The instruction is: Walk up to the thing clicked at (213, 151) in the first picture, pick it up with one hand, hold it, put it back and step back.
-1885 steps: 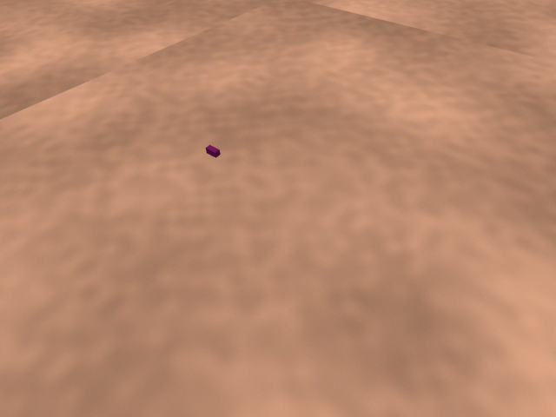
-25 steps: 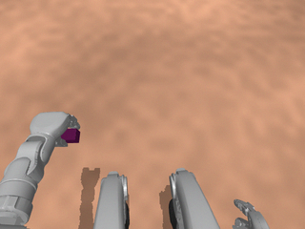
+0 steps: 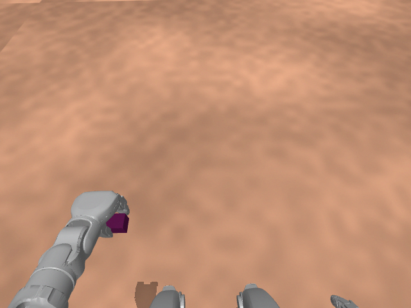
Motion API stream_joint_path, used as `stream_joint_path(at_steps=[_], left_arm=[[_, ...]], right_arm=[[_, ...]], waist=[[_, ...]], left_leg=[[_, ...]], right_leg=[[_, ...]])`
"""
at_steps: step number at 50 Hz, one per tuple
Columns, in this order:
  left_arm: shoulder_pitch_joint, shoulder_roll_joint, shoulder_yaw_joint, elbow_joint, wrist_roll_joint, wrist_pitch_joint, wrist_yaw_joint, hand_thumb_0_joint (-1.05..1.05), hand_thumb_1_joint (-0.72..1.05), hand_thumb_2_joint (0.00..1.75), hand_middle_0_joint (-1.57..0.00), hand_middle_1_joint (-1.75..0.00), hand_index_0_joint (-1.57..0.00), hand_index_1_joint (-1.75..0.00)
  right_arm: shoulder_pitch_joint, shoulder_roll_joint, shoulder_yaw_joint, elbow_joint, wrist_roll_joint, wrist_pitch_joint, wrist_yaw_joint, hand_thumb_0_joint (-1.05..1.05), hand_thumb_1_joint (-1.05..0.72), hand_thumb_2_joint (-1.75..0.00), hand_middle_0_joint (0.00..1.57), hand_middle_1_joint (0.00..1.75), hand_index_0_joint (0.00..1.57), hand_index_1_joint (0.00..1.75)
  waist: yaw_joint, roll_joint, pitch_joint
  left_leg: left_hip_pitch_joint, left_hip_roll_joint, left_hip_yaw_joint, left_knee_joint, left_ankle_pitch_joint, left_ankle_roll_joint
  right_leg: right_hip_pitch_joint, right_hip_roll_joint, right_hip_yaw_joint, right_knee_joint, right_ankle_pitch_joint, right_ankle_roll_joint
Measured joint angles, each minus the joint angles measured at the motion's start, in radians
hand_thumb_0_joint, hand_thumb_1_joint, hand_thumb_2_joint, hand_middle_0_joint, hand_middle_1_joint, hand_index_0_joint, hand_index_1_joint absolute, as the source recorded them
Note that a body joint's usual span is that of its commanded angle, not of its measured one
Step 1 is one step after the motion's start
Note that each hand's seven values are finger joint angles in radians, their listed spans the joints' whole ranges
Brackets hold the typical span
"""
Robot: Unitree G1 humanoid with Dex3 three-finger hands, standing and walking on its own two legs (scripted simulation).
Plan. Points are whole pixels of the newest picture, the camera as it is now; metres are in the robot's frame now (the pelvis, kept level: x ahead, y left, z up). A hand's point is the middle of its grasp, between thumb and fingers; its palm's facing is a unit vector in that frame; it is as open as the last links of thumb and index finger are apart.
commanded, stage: lift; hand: left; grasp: from above
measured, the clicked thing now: (109, 223) +0.35 +0.23 -0.11
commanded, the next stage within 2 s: hold in 0.28 s
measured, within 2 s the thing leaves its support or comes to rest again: neither
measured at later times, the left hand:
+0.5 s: hand (95, 206) +0.34 +0.22 -0.01, palm faces -0.46 -0.02 -0.89, open 6.4 cm
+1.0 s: hand (91, 198) +0.34 +0.22 +0.03, palm faces -0.47 -0.01 -0.88, open 6.4 cm
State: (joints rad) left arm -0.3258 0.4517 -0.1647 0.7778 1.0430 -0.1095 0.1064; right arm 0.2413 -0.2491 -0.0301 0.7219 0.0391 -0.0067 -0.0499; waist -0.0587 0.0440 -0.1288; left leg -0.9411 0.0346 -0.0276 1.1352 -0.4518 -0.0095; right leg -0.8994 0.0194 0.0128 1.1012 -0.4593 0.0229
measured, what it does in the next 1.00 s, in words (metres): rises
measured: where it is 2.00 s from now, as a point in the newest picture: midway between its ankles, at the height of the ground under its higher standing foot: outside the picture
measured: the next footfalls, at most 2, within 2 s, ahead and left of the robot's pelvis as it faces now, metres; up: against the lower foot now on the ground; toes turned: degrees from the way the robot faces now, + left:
none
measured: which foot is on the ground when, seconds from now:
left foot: down 0.00-1.00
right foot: down 0.00-1.00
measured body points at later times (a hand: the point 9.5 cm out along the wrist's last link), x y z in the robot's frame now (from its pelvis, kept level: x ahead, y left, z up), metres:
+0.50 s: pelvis +0.03 +0.00 +0.05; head +0.07 -0.01 +0.50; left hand +0.36 +0.22 +0.04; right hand +0.13 -0.26 -0.07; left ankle +0.06 +0.12 -0.65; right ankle +0.04 -0.14 -0.65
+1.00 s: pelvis +0.04 +0.00 +0.07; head +0.06 -0.01 +0.52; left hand +0.36 +0.22 +0.08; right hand +0.17 -0.26 -0.05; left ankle +0.06 +0.12 -0.65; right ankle +0.04 -0.14 -0.65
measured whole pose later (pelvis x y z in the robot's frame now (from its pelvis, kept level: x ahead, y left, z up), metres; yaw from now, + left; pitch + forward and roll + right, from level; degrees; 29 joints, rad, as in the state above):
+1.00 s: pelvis +0.04 +0.00 +0.07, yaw -1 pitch +5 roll +0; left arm -0.25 0.43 -0.20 0.65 1.01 -0.08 -0.03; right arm 0.21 -0.25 -0.04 0.68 0.06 0.06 -0.06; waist -0.01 0.05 -0.06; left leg -0.44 0.02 0.02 0.67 -0.32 0.00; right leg -0.42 0.00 0.05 0.66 -0.33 0.02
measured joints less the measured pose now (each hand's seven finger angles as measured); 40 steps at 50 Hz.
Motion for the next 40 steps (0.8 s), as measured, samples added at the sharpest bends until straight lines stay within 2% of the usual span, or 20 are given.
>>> stream_joint_path(at_steps=[6,11,17,27,36,40], left_arm=[[-0.022,-0.025,-0.008,0.027,-0.005,0.045,0.02,0.0,0.53,0.04,-1.01,-0.14,-1.04,-0.1],[-0.014,-0.033,-0.013,0.026,-0.026,0.072,-0.009,0.0,0.53,0.05,-1.01,-0.14,-1.04,-0.1],[0.022,-0.026,-0.023,-0.014,-0.036,0.055,-0.064,0.0,0.53,0.04,-1.01,-0.12,-1.05,-0.09],[0.037,-0.026,-0.029,-0.048,-0.013,0.033,-0.06,0.0,0.54,0.02,-1.02,-0.12,-1.05,-0.08],[0.052,-0.026,-0.032,-0.087,-0.033,0.04,-0.102,0.0,0.54,0.03,-1.01,-0.12,-1.05,-0.08],[0.067,-0.023,-0.034,-0.105,-0.028,0.035,-0.12,0.0,0.54,0.02,-1.02,-0.12,-1.05,-0.08]], right_arm=[[0.004,0.005,-0.004,0.006,0.002,0.009,0.01,0.01,-0.92,-0.9,0.2,0.3,0.2,0.3],[0.012,0.008,-0.007,-0.004,0.004,0.018,0.009,0.01,-0.92,-0.9,0.2,0.3,0.2,0.3],[0.016,0.007,-0.008,-0.02,0.008,0.025,0.0,0.01,-0.92,-0.9,0.2,0.3,0.2,0.3],[-0.006,0.006,-0.009,-0.019,0.01,0.03,-0.002,0.01,-0.91,-0.9,0.2,0.3,0.2,0.3],[-0.02,0.002,-0.009,-0.023,0.014,0.047,-0.003,0.01,-0.91,-0.9,0.2,0.3,0.2,0.3],[-0.023,0.0,-0.009,-0.032,0.016,0.054,-0.006,0.01,-0.91,-0.9,0.2,0.3,0.2,0.3]], waist=[[0.002,-0.004,0.02],[0.001,-0.006,0.029],[0.007,-0.004,0.043],[0.028,-0.002,0.058],[0.036,-0.004,0.061],[0.038,-0.005,0.061]], left_leg=[[0.116,0.001,0.016,-0.109,0.031,0.003],[0.198,-0.001,0.026,-0.191,0.055,0.004],[0.276,-0.004,0.036,-0.267,0.076,0.007],[0.364,-0.009,0.04,-0.348,0.097,0.006],[0.437,-0.01,0.043,-0.411,0.112,0.007],[0.461,-0.011,0.046,-0.428,0.115,0.006]], right_leg=[[0.109,-0.002,0.013,-0.105,0.033,0.002],[0.187,-0.005,0.022,-0.184,0.058,0.003],[0.261,-0.009,0.031,-0.257,0.08,0.004],[0.345,-0.016,0.033,-0.331,0.097,0.004],[0.418,-0.018,0.035,-0.394,0.113,0.004],[0.44,-0.018,0.037,-0.409,0.116,0.003]])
